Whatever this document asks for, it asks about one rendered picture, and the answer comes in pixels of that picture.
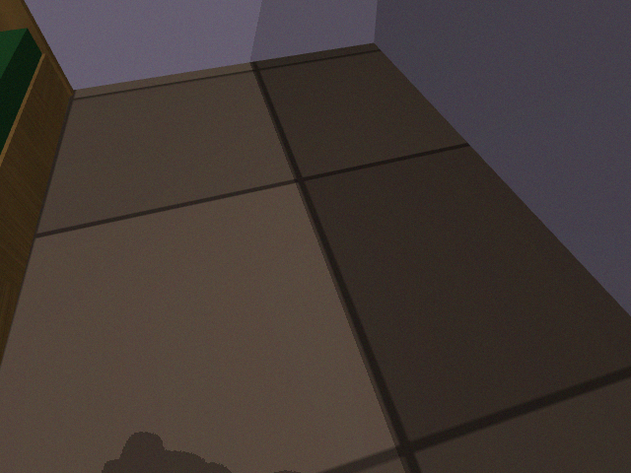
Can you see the bed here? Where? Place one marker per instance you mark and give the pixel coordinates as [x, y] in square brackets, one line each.
[34, 93]

